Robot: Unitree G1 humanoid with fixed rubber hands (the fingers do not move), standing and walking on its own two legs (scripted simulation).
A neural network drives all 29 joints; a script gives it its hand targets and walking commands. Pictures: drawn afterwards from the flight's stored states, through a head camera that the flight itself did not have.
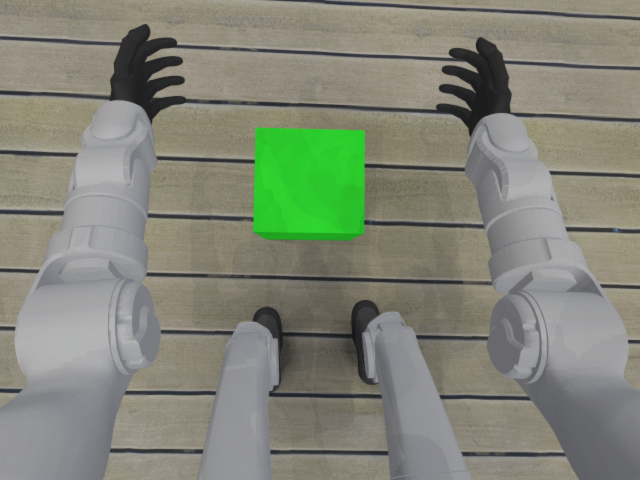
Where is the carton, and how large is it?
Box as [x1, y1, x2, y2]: [253, 128, 364, 240]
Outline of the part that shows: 255,129 253,219 254,232 264,238 271,239 348,240 363,233 364,130 292,128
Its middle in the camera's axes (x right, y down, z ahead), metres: -0.02 -0.11 +0.85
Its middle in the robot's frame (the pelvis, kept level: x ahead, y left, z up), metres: +0.50 +0.00 -0.52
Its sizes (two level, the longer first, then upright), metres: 0.210 0.200 0.250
